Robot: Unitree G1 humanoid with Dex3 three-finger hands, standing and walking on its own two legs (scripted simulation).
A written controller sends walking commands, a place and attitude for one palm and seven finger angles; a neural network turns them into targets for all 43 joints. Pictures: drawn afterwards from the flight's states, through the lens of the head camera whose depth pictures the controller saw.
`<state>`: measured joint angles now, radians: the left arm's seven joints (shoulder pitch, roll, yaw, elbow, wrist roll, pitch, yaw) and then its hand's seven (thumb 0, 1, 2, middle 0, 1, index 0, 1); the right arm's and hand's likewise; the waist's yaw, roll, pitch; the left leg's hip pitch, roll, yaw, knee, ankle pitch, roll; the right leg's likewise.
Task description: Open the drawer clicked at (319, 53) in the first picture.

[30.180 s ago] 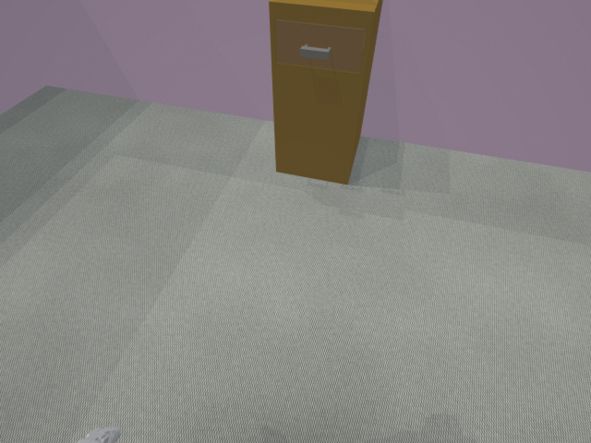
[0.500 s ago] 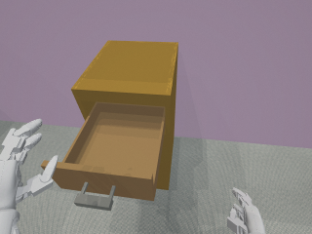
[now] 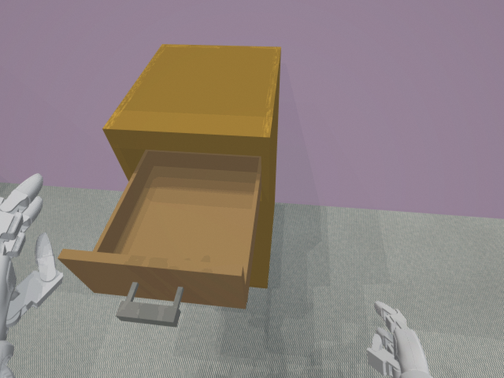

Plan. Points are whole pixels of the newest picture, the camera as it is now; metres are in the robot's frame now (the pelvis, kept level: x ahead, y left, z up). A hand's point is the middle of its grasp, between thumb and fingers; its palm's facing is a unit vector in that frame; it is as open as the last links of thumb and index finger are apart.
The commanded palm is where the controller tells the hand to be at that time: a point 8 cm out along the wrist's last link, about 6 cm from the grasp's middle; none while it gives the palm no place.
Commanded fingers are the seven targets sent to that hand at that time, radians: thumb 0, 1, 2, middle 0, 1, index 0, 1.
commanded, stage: step back with the hand held close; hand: left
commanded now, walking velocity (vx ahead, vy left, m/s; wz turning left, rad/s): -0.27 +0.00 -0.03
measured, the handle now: (153, 301) +0.27 +0.22 -0.10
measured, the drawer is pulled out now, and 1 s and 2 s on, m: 0.30 0.30 0.30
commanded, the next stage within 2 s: stop stepping back and stand still in 1.32 s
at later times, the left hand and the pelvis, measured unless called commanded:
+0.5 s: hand (18, 329) +0.14 +0.25 +0.15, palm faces +0.31 -0.82 -0.48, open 7.4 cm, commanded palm +0.08 +0.30 +0.17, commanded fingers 0.00 0.90 0.90 -0.20 -0.30 -0.20 -0.30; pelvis -0.05 +0.02 -0.01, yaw +0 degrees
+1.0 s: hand (21, 370) +0.11 +0.23 +0.15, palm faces +0.26 -0.84 -0.48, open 7.4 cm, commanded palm +0.03 +0.29 +0.17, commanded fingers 0.00 0.90 0.90 -0.20 -0.30 -0.20 -0.30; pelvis -0.10 +0.01 -0.02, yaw +0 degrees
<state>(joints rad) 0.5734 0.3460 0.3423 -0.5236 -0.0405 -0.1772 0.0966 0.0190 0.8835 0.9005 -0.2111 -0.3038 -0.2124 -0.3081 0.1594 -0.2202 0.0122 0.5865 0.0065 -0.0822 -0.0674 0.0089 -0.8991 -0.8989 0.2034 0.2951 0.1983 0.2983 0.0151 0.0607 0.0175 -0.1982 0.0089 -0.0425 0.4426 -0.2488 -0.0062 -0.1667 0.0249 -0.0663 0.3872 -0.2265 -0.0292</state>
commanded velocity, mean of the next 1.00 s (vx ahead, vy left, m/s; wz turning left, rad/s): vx -0.32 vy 0.00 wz -0.03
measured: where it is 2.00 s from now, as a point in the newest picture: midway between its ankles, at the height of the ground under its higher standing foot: outside the picture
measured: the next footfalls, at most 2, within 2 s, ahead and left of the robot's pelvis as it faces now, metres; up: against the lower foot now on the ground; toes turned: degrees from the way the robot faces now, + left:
right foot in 0.82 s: -0.05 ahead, -0.10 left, +0.00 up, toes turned +1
left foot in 1.12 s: -0.07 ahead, +0.12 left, +0.00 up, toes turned +0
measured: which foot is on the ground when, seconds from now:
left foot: down 0.00-0.96, up 0.98-1.00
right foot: down 0.00-0.74, up 0.76-0.80, down 0.82-1.00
